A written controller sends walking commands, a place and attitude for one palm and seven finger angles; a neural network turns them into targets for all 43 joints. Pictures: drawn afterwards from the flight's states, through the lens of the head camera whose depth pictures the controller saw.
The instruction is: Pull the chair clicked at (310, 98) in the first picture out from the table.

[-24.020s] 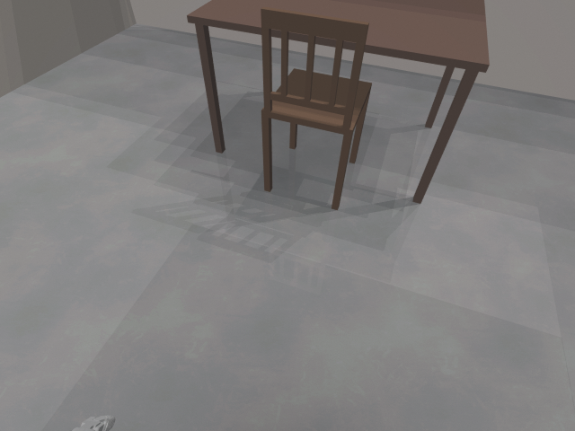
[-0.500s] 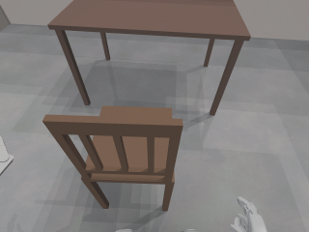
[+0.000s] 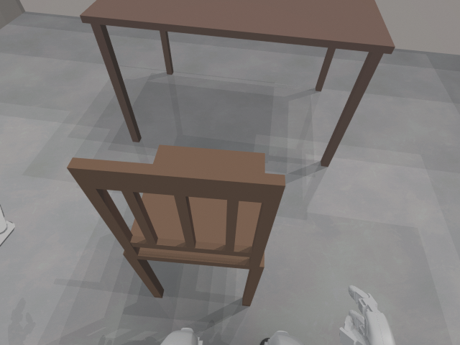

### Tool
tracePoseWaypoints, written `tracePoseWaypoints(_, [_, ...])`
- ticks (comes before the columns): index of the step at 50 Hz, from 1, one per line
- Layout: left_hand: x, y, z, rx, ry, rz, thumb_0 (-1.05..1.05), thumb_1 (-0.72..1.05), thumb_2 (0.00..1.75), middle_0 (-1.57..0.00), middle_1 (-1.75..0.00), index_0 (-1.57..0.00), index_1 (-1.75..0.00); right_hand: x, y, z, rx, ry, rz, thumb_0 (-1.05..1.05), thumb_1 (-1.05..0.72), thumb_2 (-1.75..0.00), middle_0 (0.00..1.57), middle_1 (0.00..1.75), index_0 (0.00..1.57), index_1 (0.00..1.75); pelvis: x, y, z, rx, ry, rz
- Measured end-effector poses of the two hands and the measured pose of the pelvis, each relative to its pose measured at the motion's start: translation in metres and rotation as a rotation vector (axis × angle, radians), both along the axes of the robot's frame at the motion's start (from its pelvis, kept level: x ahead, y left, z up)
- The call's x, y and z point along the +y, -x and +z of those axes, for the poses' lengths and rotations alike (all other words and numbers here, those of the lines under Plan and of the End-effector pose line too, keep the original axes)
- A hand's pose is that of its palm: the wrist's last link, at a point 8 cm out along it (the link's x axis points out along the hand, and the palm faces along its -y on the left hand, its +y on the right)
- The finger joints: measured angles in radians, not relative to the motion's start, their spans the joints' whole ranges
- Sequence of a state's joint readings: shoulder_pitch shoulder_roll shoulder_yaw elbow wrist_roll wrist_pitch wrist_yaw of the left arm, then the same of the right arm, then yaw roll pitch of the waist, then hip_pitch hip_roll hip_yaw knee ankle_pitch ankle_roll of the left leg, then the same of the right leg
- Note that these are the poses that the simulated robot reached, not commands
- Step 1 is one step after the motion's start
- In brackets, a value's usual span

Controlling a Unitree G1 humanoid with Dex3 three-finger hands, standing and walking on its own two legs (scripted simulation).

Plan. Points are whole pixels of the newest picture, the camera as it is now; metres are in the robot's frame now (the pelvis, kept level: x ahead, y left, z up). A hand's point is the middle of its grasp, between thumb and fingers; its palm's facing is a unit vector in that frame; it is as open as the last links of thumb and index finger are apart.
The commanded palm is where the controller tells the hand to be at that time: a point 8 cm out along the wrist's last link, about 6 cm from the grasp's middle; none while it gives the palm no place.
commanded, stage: step back with the hand held close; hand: left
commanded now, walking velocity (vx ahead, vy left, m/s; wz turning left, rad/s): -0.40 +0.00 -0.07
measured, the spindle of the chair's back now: (186, 221) +0.36 +0.13 -0.08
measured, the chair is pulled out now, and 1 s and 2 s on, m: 0.61 0.61 0.61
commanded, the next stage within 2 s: stop stepping back and stand still in 0.74 s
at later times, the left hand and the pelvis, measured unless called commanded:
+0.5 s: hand (25, 226) +0.21 +0.24 +0.20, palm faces +0.32 -0.77 -0.56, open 7.4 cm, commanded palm +0.14 +0.30 +0.20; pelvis -0.02 +0.01 +0.02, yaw -3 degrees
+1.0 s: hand out of the picture +0.07 +0.21 +0.19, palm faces +0.26 -0.81 -0.53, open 7.4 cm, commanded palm +0.03 +0.26 +0.20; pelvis -0.15 -0.02 +0.02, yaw -7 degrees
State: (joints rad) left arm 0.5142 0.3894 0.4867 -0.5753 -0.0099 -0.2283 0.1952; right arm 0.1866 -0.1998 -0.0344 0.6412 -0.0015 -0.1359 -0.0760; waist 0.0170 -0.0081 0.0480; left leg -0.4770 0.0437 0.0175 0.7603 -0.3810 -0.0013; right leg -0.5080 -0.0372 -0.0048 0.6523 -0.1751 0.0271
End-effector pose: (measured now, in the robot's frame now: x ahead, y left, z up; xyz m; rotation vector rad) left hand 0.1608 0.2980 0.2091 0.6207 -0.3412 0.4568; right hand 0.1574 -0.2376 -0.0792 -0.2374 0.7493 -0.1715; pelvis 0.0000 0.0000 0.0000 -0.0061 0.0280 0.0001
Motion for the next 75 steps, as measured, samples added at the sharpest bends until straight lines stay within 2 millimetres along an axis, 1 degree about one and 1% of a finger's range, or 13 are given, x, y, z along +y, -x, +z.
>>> tracePoseWaypoints(7, [0.007,-0.011,0.002,0.036,-0.024,-0.058,0.02,0.88,0.89,-0.22,-0.31,-0.22,-0.30,0.004,0.000,0.011,0.011,0.026,-0.030,0.01,-0.90,-0.90,0.21,0.30,0.20,0.30,0.011,-0.002,0.007,0.010,0.012,-0.013])
tracePoseWaypoints(12, [0.012,-0.015,0.005,0.035,-0.054,-0.053,0.02,0.88,0.89,-0.22,-0.31,-0.22,-0.30,0.008,-0.005,0.013,-0.024,0.006,-0.039,0.01,-0.90,-0.90,0.21,0.30,0.20,0.30,0.007,-0.007,0.006,0.029,0.024,-0.014])
tracePoseWaypoints(21, [-0.028,-0.014,0.006,0.047,-0.017,-0.194,0.02,0.88,0.89,-0.21,-0.30,-0.22,-0.30,0.002,0.003,0.011,-0.010,-0.026,-0.022,0.01,-0.90,-0.90,0.21,0.30,0.20,0.30,-0.003,0.010,0.011,0.020,0.032,-0.039])
tracePoseWaypoints(26, [-0.008,-0.006,0.008,0.099,-0.068,-0.182,0.01,0.88,0.89,-0.22,-0.31,-0.22,-0.30,-0.004,0.022,0.020,0.008,0.012,-0.099,0.01,-0.90,-0.90,0.21,0.30,0.20,0.30,0.010,0.019,0.015,0.033,0.016,-0.044])
tracePoseWaypoints(31, [0.011,0.011,0.002,0.124,-0.026,-0.149,0.02,0.88,0.89,-0.22,-0.31,-0.22,-0.30,0.002,0.045,0.031,0.002,0.033,-0.100,0.01,-0.90,-0.90,0.20,0.30,0.20,0.30,0.014,0.039,0.021,0.021,0.009,-0.068])
tracePoseWaypoints(40, [-0.023,0.054,0.011,0.067,0.010,-0.232,0.02,0.88,0.89,-0.21,-0.30,-0.21,-0.30,0.006,0.097,0.029,-0.037,-0.021,-0.049,0.01,-0.90,-0.90,0.21,0.30,0.20,0.30,0.000,0.089,0.023,0.015,0.039,-0.106])
tracePoseWaypoints(45, [-0.043,0.088,0.011,0.103,-0.050,-0.247,0.02,0.88,0.89,-0.21,-0.30,-0.21,-0.30,-0.010,0.135,0.014,-0.025,-0.059,-0.043,0.01,-0.90,-0.90,0.21,0.30,0.20,0.30,-0.017,0.130,0.015,-0.001,0.062,-0.109])
tracePoseWaypoints(48, [-0.051,0.111,0.006,0.151,-0.012,-0.236,0.02,0.88,0.89,-0.21,-0.30,-0.22,-0.30,-0.025,0.167,0.015,0.011,-0.065,-0.099,0.01,-0.90,-0.90,0.21,0.30,0.20,0.30,-0.020,0.142,0.019,-0.008,0.021,-0.127])
tracePoseWaypoints(53, [-0.039,0.134,-0.002,0.145,0.031,-0.173,0.01,0.88,0.89,-0.22,-0.31,-0.22,-0.30,-0.048,0.211,0.019,0.022,0.003,-0.176,0.01,-0.90,-0.90,0.21,0.30,0.20,0.30,-0.017,0.152,0.019,-0.018,0.009,-0.103])
tracePoseWaypoints(57, [-0.027,0.147,-0.002,0.097,0.066,-0.141,0.02,0.88,0.89,-0.22,-0.31,-0.22,-0.30,-0.053,0.235,0.027,0.019,0.031,-0.201,0.01,-0.90,-0.90,0.20,0.30,0.20,0.30,-0.015,0.167,0.022,-0.054,-0.003,-0.099])
tracePoseWaypoints(62, [-0.027,0.165,-0.001,0.089,0.065,-0.126,0.02,0.88,0.89,-0.21,-0.30,-0.22,-0.30,-0.045,0.246,0.031,-0.028,0.005,-0.185,0.01,-0.90,-0.90,0.20,0.30,0.19,0.30,-0.016,0.182,0.024,-0.065,0.009,-0.088])
tracePoseWaypoints(68, [-0.034,0.183,0.003,0.065,0.075,-0.119,0.02,0.88,0.89,-0.21,-0.30,-0.21,-0.30,-0.031,0.244,0.027,-0.033,-0.031,-0.128,0.01,-0.90,-0.90,0.20,0.30,0.20,0.30,-0.020,0.194,0.025,-0.070,0.016,-0.085])
tracePoseWaypoints(75, [-0.029,0.186,0.000,0.070,0.096,-0.102,0.02,0.88,0.89,-0.21,-0.30,-0.21,-0.30,-0.022,0.239,0.025,-0.036,-0.041,-0.103,0.01,-0.90,-0.90,0.21,0.30,0.20,0.30,-0.016,0.199,0.025,-0.075,0.017,-0.090])
